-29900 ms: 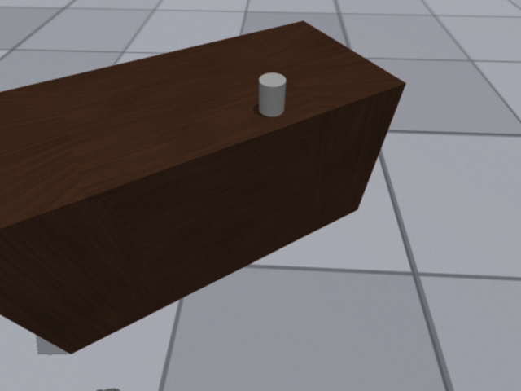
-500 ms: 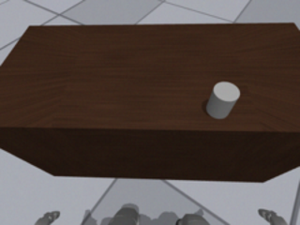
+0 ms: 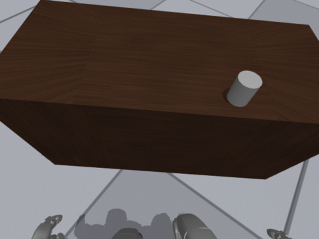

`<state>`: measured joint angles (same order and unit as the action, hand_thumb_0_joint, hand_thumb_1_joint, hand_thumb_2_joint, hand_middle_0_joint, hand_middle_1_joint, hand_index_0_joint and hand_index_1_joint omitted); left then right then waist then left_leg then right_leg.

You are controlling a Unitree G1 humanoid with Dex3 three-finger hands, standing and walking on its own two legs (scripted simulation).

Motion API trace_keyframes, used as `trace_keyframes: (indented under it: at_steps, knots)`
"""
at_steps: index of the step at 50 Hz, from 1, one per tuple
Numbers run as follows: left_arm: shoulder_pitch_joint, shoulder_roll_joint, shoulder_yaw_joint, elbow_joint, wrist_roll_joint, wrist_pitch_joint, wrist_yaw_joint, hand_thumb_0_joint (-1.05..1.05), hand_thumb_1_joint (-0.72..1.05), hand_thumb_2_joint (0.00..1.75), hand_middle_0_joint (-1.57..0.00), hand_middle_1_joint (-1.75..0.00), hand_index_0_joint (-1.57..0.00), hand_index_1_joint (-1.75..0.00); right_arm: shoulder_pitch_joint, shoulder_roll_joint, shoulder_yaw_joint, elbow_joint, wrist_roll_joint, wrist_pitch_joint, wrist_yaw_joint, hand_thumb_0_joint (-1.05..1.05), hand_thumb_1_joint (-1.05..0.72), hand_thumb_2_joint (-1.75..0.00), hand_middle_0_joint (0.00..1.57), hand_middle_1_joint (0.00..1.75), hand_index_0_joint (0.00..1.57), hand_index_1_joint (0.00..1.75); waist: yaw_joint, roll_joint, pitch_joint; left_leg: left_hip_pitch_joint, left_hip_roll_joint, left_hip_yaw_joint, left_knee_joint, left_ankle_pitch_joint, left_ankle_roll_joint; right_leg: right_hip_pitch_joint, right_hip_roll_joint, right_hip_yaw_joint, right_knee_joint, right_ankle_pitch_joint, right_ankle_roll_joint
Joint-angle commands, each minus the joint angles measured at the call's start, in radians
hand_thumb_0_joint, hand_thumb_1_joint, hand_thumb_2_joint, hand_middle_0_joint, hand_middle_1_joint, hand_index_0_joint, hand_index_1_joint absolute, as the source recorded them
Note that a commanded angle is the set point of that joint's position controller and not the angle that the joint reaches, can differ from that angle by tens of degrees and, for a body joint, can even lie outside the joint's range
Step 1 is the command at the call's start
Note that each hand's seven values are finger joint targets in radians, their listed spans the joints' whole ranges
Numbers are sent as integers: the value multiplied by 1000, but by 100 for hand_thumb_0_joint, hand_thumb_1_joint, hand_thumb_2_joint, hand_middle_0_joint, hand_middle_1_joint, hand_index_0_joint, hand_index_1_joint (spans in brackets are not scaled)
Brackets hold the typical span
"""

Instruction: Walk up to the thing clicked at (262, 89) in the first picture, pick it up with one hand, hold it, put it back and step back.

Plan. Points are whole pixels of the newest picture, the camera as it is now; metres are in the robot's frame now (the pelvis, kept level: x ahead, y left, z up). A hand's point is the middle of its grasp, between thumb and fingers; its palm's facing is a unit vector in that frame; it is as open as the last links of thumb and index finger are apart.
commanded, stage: step back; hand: right
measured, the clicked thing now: (243, 89) +0.56 -0.25 -0.02
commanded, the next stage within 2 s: none
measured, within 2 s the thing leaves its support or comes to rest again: neither
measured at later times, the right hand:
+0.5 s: hand out of the picture -0.04 -0.27 -0.17, palm faces -0.03 +0.92 -0.39, open 7.4 cm
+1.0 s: hand out of the picture -0.16 -0.29 -0.15, palm faces +0.05 +0.91 -0.42, open 7.4 cm
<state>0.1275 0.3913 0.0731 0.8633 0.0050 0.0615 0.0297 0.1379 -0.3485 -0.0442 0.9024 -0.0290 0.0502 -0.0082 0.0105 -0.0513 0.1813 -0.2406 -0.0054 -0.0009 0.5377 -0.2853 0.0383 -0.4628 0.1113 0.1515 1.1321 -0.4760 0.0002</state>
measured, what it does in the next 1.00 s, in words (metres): walks backwards: right foot, then left foot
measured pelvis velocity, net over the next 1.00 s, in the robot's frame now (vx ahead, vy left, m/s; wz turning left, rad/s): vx -0.28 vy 0.00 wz -0.09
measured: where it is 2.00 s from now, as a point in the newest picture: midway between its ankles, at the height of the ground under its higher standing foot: outside the picture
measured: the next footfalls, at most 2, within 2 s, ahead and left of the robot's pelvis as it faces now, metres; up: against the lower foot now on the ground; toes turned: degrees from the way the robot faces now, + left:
right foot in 0.16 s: +0.00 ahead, -0.12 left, +0.00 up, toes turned -1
left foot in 0.54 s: -0.12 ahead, +0.14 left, +0.00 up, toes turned -4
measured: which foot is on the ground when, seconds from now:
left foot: down 0.00-0.20, up 0.22-0.52, down 0.54-1.00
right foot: up 0.00-0.14, down 0.16-0.58, up 0.60-0.94, down 0.96-1.00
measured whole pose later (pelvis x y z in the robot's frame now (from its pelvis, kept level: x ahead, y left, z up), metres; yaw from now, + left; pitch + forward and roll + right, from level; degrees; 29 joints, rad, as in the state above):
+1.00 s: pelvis -0.28 +0.00 -0.02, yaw -5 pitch -3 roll -3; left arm 0.20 0.36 0.08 0.89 0.03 0.05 -0.01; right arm 0.07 -0.43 -0.06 0.81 -0.02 0.05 -0.01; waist 0.01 0.07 0.21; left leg -0.44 0.09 -0.05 0.68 -0.21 -0.01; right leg -0.20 0.06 0.03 0.64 -0.38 0.00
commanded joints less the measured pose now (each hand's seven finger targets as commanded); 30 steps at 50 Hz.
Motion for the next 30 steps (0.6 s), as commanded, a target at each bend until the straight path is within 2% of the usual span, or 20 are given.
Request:
trace_keyframes:
  at_steps: [1, 2, 3, 5, 8, 9, 10, 11, 12, 13, 14, 16, 19, 22, 23, 25, 27, 28, 29, 30]
  knots:
    - [-7, 153, 38, -97, 12, -37, 6, 0, 90, 90, -20, -30, -20, -30, 39, -239, -72, -86, 9, -23, -29, 0, -90, -90, 20, 30, 20, 30, -55, 198, -220, 341, 254, -202, -31, 650, 198, -87, -43, -19, -180, -23, 33]
    - [-2, 157, 39, -97, 11, -39, 4, 0, 90, 90, -20, -30, -20, -30, 41, -249, -73, -91, 8, -22, -27, 0, -90, -90, 20, 30, 20, 30, -56, 190, -215, 309, 260, -199, -29, 632, 203, -44, -52, -30, -236, -23, 33]
    - [13, 152, 39, -94, 11, -43, 3, 0, 90, 90, -20, -30, -20, -30, 28, -251, -71, -98, 8, -20, -26, 0, -90, -90, 20, 30, 20, 30, -49, 192, -221, 295, 253, -184, -14, 608, 189, -3, -72, -53, -325, -3, 26]
    - [66, 154, 43, -74, 16, -48, -2, 0, 90, 90, -20, -30, -20, -30, -12, -271, -75, -118, 10, -12, -20, 0, -90, -90, 20, 30, 20, 30, -32, 222, -230, 212, 238, -173, 1, 481, 170, 103, -82, -116, -469, 53, 13]
    - [141, 153, 48, -35, 29, -56, -5, 0, 90, 90, -20, -30, -20, -30, -52, -267, -70, -136, 28, -5, -12, 0, -90, -90, 20, 30, 20, 30, 9, 162, -249, 88, 210, -152, 62, 326, 120, 276, -74, -138, -713, 304, -24]
    - [132, 197, 59, -41, 39, -62, -4, 0, 90, 90, -20, -30, -20, -30, -47, -241, -62, -139, 35, -6, -9, 0, -90, -90, 20, 30, 20, 30, 6, 84, -257, -21, 171, -137, 97, 200, 74, 341, -146, -19, -701, 415, -53]
    - [120, 259, 76, -56, 39, -65, -6, 0, 90, 90, -20, -30, -20, -30, -59, -211, -51, -153, 41, -6, -6, 0, -90, -90, 20, 30, 20, 30, 14, -78, -229, -161, 46, -85, 225, 14, 11, 335, -297, 204, -741, 448, -138]
    - [62, 335, 83, -81, 35, -60, -10, 0, 90, 90, -20, -30, -20, -30, -94, -213, -59, -152, 40, 2, -18, 0, -90, -90, 20, 30, 20, 30, 51, -252, -163, -149, -85, -49, 498, -338, -28, 132, -490, 421, -836, 482, -316]
    - [8, 327, 88, -115, 41, -68, -6, 0, 90, 90, -20, -30, -20, -30, -54, -243, -74, -135, 35, 8, -23, 0, -90, -90, 20, 30, 20, 30, 28, -207, -109, -132, -55, -179, 667, -374, -37, 41, -529, 459, -843, 492, -339]
    - [5, 269, 80, -126, 33, -66, -6, 0, 90, 90, -20, -30, -20, -30, -6, -262, -71, -112, 35, 5, -17, 0, -90, -90, 20, 30, 20, 30, 8, -118, -101, -149, -51, -197, 675, -324, -38, 86, -480, 368, -809, 538, -306]
    - [-3, 231, 69, -139, 22, -66, -5, 0, 90, 90, -20, -30, -20, -30, 4, -253, -61, -103, 45, -1, -16, 0, -90, -90, 20, 30, 20, 30, -2, -46, -137, -185, -88, -206, 664, -277, -31, 173, -391, 201, -746, 655, -256]
    - [-15, 195, 67, -139, 27, -59, -1, 0, 90, 90, -20, -30, -20, -30, 26, -222, -49, -93, 43, -11, -20, 0, -90, -90, 20, 30, 20, 30, -7, -47, -195, -207, -122, -171, 681, -230, -49, 240, -314, 85, -698, 696, -204]
    - [42, 185, 59, -150, 36, -49, 0, 0, 90, 90, -20, -30, -20, -30, 37, -219, -38, -105, 37, -20, -29, 0, -90, -90, 20, 30, 20, 30, 35, -61, -232, -251, -106, -135, 523, -221, -69, 383, -284, 55, -658, 688, -198]
    - [64, 190, 65, -157, 36, -38, 6, 0, 90, 90, -20, -30, -20, -30, 41, -206, -36, -115, 27, -31, -32, 0, -90, -90, 20, 30, 20, 30, 52, -150, -267, -241, -44, -91, 295, -247, -77, 486, -324, 74, -627, 722, -210]
    - [57, 195, 66, -162, 34, -33, 6, 0, 90, 90, -20, -30, -20, -30, 61, -206, -39, -112, 23, -34, -32, 0, -90, -90, 20, 30, 20, 30, 42, -181, -290, -215, -19, -79, 190, -227, -68, 505, -335, 86, -607, 722, -207]
    - [33, 210, 67, -172, 22, -21, 0, 0, 90, 90, -20, -30, -20, -30, 112, -215, -50, -84, 15, -39, -29, 0, -90, -90, 20, 30, 20, 30, 20, -200, -313, -102, -18, -33, 24, -116, -54, 449, -323, 76, -556, 673, -183]
    - [-5, 210, 57, -184, 14, -6, -9, 0, 90, 90, -20, -30, -20, -30, 161, -224, -63, -57, 2, -42, -25, 0, -90, -90, 20, 30, 20, 30, -15, -145, -292, 42, -24, -8, -131, 88, -30, 279, -288, 56, -529, 483, -125]
    - [3, 179, 49, -189, 14, -3, -13, 0, 90, 90, -20, -30, -20, -30, 144, -270, -77, -63, -10, -43, -22, 0, -90, -90, 20, 30, 20, 30, -11, -9, -278, 81, 86, -178, -158, 59, 12, 149, -228, 31, -476, 306, -85]
    - [-23, 149, 43, -196, 11, -7, -13, 0, 90, 90, -20, -30, -20, -30, 105, -367, -95, -78, -18, -42, -15, 0, -90, -90, 20, 30, 20, 30, -23, 233, -233, 82, 299, -471, -238, 99, 120, -44, -57, -54, -311, -4, -34]
    - [-90, 197, 71, -197, 18, -8, 0, 0, 90, 90, -20, -30, -20, -30, 49, -437, -107, -103, -17, -39, -10, 0, -90, -90, 20, 30, 20, 30, -65, 309, -181, -150, 432, -599, -296, 88, 266, 34, -12, -1, -50, -171, -9]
